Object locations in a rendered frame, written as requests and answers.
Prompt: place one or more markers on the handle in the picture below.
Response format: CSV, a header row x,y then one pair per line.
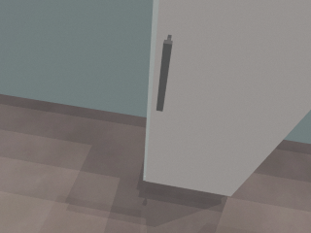
x,y
164,69

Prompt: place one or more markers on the fridge door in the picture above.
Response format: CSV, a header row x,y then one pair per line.
x,y
239,81

